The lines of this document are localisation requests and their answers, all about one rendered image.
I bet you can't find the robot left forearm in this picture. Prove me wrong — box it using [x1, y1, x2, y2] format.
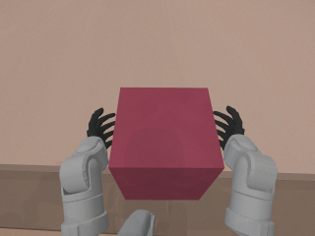
[59, 136, 109, 236]

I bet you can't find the carton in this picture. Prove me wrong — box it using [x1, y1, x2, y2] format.
[108, 88, 224, 201]

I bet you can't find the left robot hand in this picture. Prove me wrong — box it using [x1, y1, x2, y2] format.
[87, 108, 116, 149]

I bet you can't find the robot right forearm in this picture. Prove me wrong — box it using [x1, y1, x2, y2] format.
[223, 134, 278, 236]

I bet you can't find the right robot hand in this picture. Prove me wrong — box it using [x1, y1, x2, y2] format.
[213, 105, 245, 150]

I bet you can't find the robot left thigh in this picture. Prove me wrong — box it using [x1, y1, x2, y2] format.
[116, 209, 156, 236]

